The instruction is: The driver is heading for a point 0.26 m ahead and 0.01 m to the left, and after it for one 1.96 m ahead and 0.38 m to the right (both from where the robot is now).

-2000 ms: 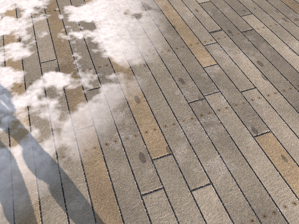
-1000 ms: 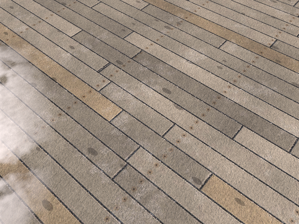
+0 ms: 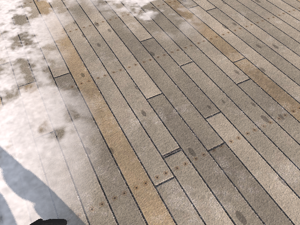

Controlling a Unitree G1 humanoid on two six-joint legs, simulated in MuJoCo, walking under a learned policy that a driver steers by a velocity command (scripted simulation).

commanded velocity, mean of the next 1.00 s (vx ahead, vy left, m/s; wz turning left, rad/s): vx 0.50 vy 0.00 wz -0.28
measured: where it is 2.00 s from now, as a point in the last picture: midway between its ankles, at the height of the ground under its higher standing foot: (192, 127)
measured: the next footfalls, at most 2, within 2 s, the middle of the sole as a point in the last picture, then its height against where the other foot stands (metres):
left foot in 0.38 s outside the picture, level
right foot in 0.88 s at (192, 208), level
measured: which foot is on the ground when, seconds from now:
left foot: up 0.00-0.36, down 0.38-0.90, up 0.92-1.00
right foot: down 0.00-0.40, up 0.42-0.86, down 0.88-1.00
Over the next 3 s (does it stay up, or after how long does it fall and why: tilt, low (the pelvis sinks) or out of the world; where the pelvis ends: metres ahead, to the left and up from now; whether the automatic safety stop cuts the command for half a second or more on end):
stays up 1.56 -0.26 -0.01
